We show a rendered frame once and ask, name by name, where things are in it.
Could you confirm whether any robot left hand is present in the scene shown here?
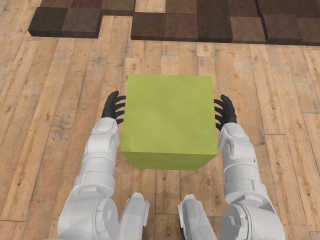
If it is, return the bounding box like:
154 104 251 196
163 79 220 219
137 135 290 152
101 90 126 124

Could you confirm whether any robot right forearm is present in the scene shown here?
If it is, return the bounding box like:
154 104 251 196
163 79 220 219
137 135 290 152
218 122 285 235

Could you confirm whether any robot left shin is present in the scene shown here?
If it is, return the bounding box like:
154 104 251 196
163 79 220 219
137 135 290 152
125 192 144 205

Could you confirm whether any robot left forearm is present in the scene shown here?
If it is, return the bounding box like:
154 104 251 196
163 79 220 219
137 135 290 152
57 117 120 236

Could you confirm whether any carton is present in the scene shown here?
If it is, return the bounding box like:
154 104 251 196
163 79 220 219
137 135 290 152
120 73 218 171

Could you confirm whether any right robot thigh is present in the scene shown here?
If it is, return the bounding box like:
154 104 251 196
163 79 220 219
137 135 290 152
177 199 217 240

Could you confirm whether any robot right hand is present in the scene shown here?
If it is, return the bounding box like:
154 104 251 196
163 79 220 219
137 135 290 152
213 94 237 132

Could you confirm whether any robot left upper arm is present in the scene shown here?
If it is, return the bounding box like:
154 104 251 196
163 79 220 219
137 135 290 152
42 195 120 240

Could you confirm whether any robot right upper arm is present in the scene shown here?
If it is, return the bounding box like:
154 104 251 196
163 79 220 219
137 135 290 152
219 203 285 240

